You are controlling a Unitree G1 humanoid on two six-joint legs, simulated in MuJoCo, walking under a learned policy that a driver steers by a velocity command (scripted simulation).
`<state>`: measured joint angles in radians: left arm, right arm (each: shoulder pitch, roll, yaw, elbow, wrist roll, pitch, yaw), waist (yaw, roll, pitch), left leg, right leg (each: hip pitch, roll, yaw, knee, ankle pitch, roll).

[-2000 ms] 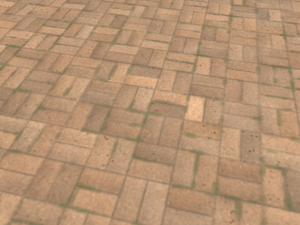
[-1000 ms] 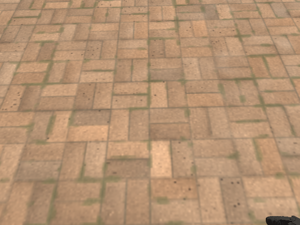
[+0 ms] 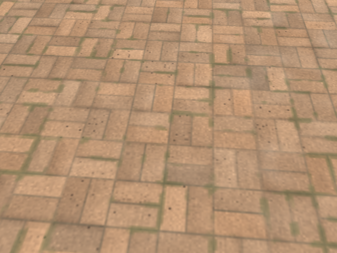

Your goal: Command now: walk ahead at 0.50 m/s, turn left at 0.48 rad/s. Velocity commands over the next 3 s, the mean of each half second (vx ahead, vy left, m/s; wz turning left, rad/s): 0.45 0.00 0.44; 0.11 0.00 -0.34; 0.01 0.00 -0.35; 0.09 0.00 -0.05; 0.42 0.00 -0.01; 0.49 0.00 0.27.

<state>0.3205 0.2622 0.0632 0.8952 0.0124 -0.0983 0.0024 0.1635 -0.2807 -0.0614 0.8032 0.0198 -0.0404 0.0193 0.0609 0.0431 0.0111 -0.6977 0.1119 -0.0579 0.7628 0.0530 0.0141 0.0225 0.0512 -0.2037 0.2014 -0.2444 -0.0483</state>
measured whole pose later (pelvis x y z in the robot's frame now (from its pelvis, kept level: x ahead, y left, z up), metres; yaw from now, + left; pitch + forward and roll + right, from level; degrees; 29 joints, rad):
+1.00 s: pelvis +0.41 +0.07 -0.01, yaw +0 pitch +3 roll +1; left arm 0.18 0.30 0.08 0.67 -0.01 0.03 0.02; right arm 0.15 -0.28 -0.06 0.72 0.00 0.00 -0.03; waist 0.03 -0.01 0.03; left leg -0.43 -0.03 -0.12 0.69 -0.34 -0.05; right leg -0.42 0.12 0.17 0.47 -0.08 -0.04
